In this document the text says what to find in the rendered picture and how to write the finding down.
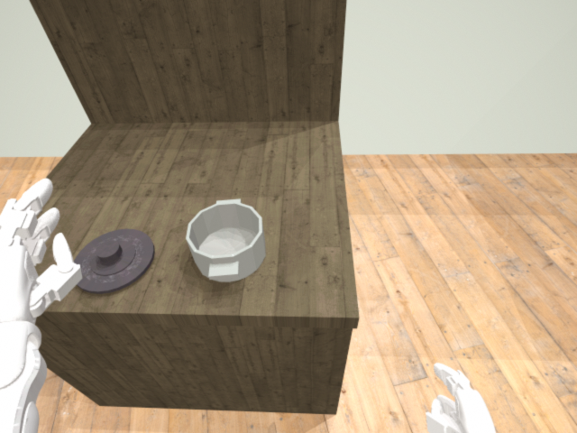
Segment table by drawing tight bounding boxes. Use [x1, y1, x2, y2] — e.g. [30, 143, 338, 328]
[29, 0, 359, 415]

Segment pot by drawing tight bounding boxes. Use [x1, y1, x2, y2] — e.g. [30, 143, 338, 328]
[186, 199, 266, 282]

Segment robot right hand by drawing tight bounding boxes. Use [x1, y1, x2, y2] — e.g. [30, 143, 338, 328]
[426, 363, 496, 433]

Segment knob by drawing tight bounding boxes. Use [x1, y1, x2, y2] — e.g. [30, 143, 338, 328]
[96, 240, 123, 263]

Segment robot left hand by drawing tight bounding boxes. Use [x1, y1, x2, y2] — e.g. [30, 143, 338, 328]
[0, 179, 82, 325]

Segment left robot forearm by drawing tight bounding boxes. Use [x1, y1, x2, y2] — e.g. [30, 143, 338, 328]
[0, 321, 47, 433]

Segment lid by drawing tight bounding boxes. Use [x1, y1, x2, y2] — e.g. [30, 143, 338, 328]
[74, 229, 155, 294]

